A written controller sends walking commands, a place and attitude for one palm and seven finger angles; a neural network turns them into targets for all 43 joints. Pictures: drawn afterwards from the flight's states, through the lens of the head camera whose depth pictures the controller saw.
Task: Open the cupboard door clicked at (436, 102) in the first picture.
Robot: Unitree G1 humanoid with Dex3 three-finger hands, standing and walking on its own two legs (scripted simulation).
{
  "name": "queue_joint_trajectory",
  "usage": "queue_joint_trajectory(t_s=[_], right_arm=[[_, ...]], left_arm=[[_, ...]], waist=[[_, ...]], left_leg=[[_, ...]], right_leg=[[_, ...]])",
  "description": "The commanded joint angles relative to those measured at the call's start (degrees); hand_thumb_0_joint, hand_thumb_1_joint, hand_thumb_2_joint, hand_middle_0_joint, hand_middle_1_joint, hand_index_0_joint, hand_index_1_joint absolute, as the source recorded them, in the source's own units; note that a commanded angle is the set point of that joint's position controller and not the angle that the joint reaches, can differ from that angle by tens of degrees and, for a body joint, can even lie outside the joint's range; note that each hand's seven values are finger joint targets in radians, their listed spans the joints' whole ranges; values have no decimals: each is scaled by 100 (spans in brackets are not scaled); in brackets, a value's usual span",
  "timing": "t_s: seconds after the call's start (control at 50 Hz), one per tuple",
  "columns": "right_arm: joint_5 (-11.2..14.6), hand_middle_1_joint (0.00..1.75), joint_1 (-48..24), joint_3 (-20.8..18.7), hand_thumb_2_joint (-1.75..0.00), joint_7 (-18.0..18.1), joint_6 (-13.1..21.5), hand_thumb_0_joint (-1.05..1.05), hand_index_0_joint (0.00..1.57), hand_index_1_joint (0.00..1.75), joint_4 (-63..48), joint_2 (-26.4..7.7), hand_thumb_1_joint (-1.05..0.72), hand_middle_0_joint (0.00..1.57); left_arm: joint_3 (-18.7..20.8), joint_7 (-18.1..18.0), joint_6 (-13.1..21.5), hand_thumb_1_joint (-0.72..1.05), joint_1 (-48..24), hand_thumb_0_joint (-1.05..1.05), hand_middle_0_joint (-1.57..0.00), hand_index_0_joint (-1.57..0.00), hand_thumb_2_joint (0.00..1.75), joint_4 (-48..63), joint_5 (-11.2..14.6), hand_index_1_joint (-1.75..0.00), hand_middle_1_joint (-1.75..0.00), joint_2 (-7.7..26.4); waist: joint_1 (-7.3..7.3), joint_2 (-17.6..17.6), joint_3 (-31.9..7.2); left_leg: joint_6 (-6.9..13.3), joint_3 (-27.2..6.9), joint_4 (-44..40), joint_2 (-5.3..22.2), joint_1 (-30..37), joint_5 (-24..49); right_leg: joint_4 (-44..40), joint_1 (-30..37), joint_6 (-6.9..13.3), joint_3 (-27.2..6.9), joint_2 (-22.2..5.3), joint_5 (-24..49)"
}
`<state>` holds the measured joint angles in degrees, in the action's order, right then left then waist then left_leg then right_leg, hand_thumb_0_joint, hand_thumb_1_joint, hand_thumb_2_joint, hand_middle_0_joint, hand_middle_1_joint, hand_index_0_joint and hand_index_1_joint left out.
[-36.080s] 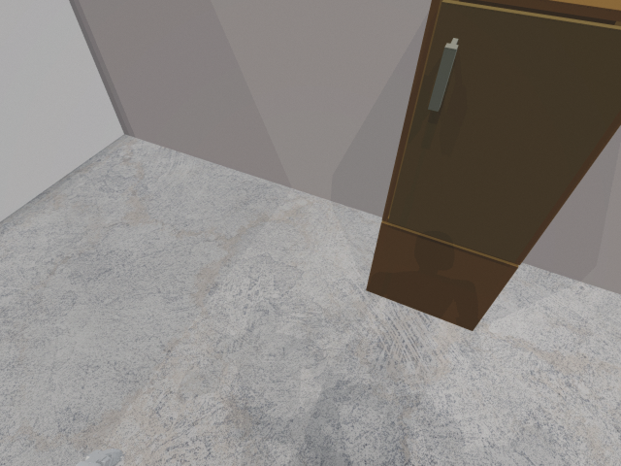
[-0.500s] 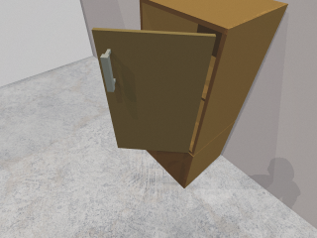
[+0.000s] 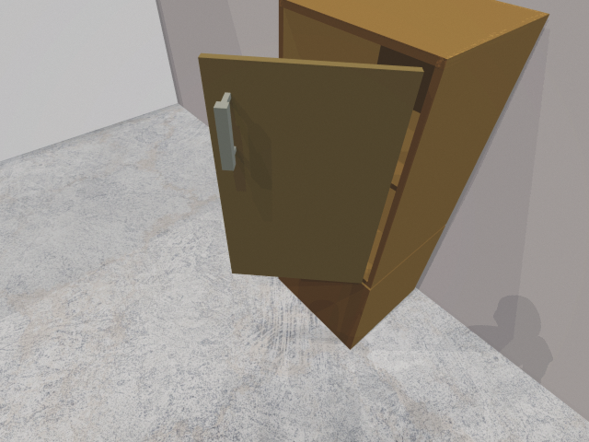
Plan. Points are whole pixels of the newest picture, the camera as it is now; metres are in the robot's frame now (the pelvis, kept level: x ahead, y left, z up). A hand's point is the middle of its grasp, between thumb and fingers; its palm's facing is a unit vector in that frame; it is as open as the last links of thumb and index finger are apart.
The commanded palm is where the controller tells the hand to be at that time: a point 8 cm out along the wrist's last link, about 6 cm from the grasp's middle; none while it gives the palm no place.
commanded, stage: raise the hand with hooked fingers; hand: left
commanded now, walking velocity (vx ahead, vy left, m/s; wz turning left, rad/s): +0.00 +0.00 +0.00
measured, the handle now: (227, 131) +0.59 +0.16 +0.13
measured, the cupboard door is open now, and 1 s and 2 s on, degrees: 44 44 44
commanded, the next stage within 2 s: none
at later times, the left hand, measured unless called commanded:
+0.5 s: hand (127, 400) +0.17 +0.23 -0.01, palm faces +0.10 -0.99 -0.06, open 9.3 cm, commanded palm +0.15 +0.28 +0.00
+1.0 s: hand (116, 324) +0.24 +0.25 +0.06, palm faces +0.03 -1.00 -0.07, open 12.3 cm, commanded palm +0.21 +0.30 +0.07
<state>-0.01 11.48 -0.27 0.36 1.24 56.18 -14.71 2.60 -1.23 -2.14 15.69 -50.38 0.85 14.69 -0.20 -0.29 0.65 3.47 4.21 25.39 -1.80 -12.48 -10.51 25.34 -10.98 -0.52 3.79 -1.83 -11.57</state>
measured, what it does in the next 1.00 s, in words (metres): stands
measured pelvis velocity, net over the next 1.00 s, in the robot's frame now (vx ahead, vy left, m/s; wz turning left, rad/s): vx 0.03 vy -0.02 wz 0.05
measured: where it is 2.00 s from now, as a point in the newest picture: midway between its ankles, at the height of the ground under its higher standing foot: outside the picture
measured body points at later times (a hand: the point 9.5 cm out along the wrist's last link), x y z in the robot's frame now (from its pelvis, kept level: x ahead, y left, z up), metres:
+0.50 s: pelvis +0.00 -0.02 -0.07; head +0.04 +0.00 +0.38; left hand +0.16 +0.28 +0.00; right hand +0.22 -0.24 -0.12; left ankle +0.04 +0.08 -0.74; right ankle +0.02 -0.12 -0.74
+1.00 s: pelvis +0.03 -0.02 -0.04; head +0.04 -0.01 +0.41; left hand +0.23 +0.30 +0.06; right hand +0.21 -0.26 -0.10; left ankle +0.04 +0.08 -0.74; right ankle +0.02 -0.12 -0.74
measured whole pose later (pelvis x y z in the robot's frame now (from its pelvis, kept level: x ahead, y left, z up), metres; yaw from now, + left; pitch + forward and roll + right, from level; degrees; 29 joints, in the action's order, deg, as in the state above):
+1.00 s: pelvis +0.03 -0.02 -0.04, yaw +3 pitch +6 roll -2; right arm 3.5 15.9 1.6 5.1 15.8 32.6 -15.8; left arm 21.1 26.7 11.5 14.7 -3.5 22.8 22.4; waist -0.8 1.9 -5.1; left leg 2.2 -0.3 48.1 -0.2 -31.4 -22.7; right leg 44.4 -27.1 1.6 4.2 1.9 -23.3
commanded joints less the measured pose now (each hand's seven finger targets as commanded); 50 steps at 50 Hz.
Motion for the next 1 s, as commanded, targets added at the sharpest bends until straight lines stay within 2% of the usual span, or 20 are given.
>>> queue_joint_trajectory(t_s=[0.0, 0.02, 0.04, 0.08, 0.12, 0.16, 0.18, 0.2, 0.22, 0.24, 0.3, 0.42, 0.48, 0.6, 0.64, 0.72, 0.78, 0.84, 0.9, 0.98], right_arm=[[251, 30, -569, -96, -90, 400, 1453, 0, 20, 30, -2126, -711, -90, 20], [308, 30, -260, -86, -90, 356, 1579, 0, 20, 30, -2012, -638, -90, 20], [221, 30, -351, -206, -90, 357, 1665, 0, 20, 30, -2180, -786, -90, 20], [126, 30, -318, -298, -90, 290, 1729, 0, 20, 30, -2279, -805, -90, 20], [120, 30, -398, -372, -90, 146, 1804, 0, 20, 30, -2491, -782, -90, 20], [115, 30, -475, -425, -90, 40, 1929, 0, 20, 30, -2752, -818, -90, 20], [144, 30, -508, -428, -90, -3, 1995, 0, 20, 30, -2948, -838, -90, 20], [183, 30, -415, -433, -90, -44, 2021, 0, 20, 30, -3090, -902, -90, 20], [238, 30, -475, -417, -90, -33, 2012, 0, 20, 30, -3347, -928, -90, 20], [297, 30, -490, -391, -90, 23, 1972, 0, 20, 30, -3528, -934, -90, 20], [328, 30, -330, -313, -90, 246, 1855, 0, 20, 30, -3668, -876, -90, 20], [253, 30, -20, -287, -90, 409, 1800, 0, 20, 30, -3231, -681, -90, 20], [284, 30, -34, -244, -90, 433, 1768, 0, 20, 30, -3134, -710, -90, 20], [300, 30, -105, -162, -90, 484, 1790, 0, 20, 30, -3262, -768, -90, 20], [307, 30, -80, -152, -90, 465, 1815, 0, 20, 30, -3271, -733, -90, 20], [321, 30, -56, -142, -90, 443, 1811, 0, 20, 30, -3265, -781, -90, 20], [353, 30, -8, -151, -90, 450, 1831, 0, 20, 30, -3289, -809, -90, 20], [359, 30, 47, -129, -90, 487, 1793, 0, 20, 30, -3292, -855, -90, 20], [347, 30, 26, -92, -90, 515, 1799, 0, 20, 30, -3279, -872, -90, 20], [387, 30, 10, -55, -90, 565, 1764, 0, 20, 30, -3251, -839, -90, 20]], left_arm=[[751, -124, 995, 83, 451, 0, -21, -21, 87, 5386, 868, -34, -34, 695], [538, -43, 1107, 81, 236, 0, -21, -21, 86, 5201, 952, -36, -36, 161], [812, 47, 1475, 78, -143, 0, -21, -21, 85, 5289, 1098, -37, -37, 383], [1011, 450, 2204, 74, 783, 0, -21, -21, 83, 4335, 1236, -40, -40, 185], [1065, 1121, 3042, 69, 1306, 0, -22, -22, 81, 3729, 1410, -43, -43, 46], [1268, 1884, 3831, 64, 1150, 0, -22, -22, 79, 3784, 1555, -47, -47, 365], [1297, 2288, 4053, 62, 1100, 0, -22, -22, 78, 3978, 1610, -48, -48, 537], [1522, 2679, 4084, 60, 956, 0, -22, -22, 77, 4031, 1682, -50, -50, 902], [1700, 2906, 3944, 57, 845, 0, -22, -22, 76, 4469, 1848, -51, -51, 1157], [1892, 3022, 3692, 55, 794, 0, -22, -22, 75, 4719, 2035, -53, -53, 1315], [2251, 2912, 3082, 48, 273, 0, -23, -23, 72, 5852, 2412, -57, -57, 1546], [2017, 2487, 2722, 34, 242, 0, -24, -24, 66, 6566, 2067, -66, -66, 1329], [1970, 2679, 2482, 27, 243, 0, -25, -25, 63, 6061, 2048, -70, -70, 1360], [2634, 3012, 2109, 13, 183, 0, -25, -25, 57, 5811, 2460, -80, -80, 1889], [2583, 2979, 2111, 8, 162, 0, -26, -26, 55, 5991, 2499, -82, -82, 1807], [2558, 2936, 1999, -1, 59, 0, -27, -27, 51, 5675, 2519, -88, -88, 1747], [2471, 2896, 1928, -8, -71, 0, -27, -27, 48, 5845, 2433, -93, -93, 1799], [2549, 2869, 1812, -15, -429, 0, -27, -27, 45, 5788, 2394, -98, -98, 1977], [2656, 2778, 1763, -22, -783, 0, -28, -28, 42, 5993, 2358, -102, -102, 2194], [2545, 2728, 1598, -31, -1093, 0, -29, -29, 38, 5831, 2329, -108, -108, 2084]], waist=[[-10, 1502, -924], [251, 949, -147], [286, 849, 272], [162, -371, 195], [-38, -915, -187], [-140, -794, -650], [-168, -472, -970], [-207, 162, -1110], [-270, 278, -1505], [-290, 293, -1615], [-230, 386, -1731], [89, 657, -1613], [170, 586, -1349], [-160, 462, -1821], [-138, 482, -1969], [-133, 265, -1581], [-104, 501, -1609], [-82, 315, -1508], [-134, 614, -1486], [-77, 597, -1349]], left_leg=[[-678, -1132, -775, 418, 343, -1016], [-544, -1118, -644, 354, -5, -1561], [-485, -1158, -318, 287, -468, -1809], [-434, -1073, 415, 210, -1340, -1986], [-438, -821, 1296, 91, -2127, -1979], [-382, -677, 2110, 51, -2818, -2008], [-349, -639, 2371, 48, -2948, -1981], [-358, -685, 2465, 51, -2932, -2002], [-327, -760, 2394, 75, -2880, -2281], [-288, -799, 2306, 86, -2886, -2564], [-191, -902, 2244, 145, -2666, -2213], [-144, -831, 2570, 220, -2037, -268], [-143, -807, 2499, 208, -2105, -391], [-140, -750, 2363, 167, -1913, 139], [-138, -719, 2261, 174, -1676, 362], [-155, -710, 2079, 165, -1687, 320], [-139, -694, 1893, 170, -1418, 263], [-137, -713, 1723, 189, -1320, 193], [-155, -744, 1574, 195, -1064, 280], [-162, -771, 1317, 216, -836, 147]], right_leg=[[741, -920, 285, 270, 133, -871], [636, -1316, 233, 233, 211, -716], [564, -1533, 226, 235, 226, -865], [1000, -2207, 203, 352, 296, -1476], [1582, -2815, 210, 224, 285, -2047], [2123, -3292, 236, -86, 245, -2467], [2306, -3341, 266, -239, 231, -2497], [2446, -3338, 335, -389, 218, -2466], [2473, -3255, 316, -456, 193, -2579], [2370, -3160, 293, -557, 184, -2789], [2243, -2818, 257, -500, 301, -2435], [2226, -2641, 253, -233, 421, -554], [2012, -2634, 196, -232, 394, -637], [1728, -1715, 171, -441, 315, -78], [1724, -1623, 142, -355, 299, 280], [1580, -1615, 122, -329, 304, 319], [1480, -1663, 131, -240, 302, 196], [1365, -1571, 140, -214, 328, 94], [1304, -1429, 206, -167, 344, 135], [1120, -1425, 176, -91, 344, 25]])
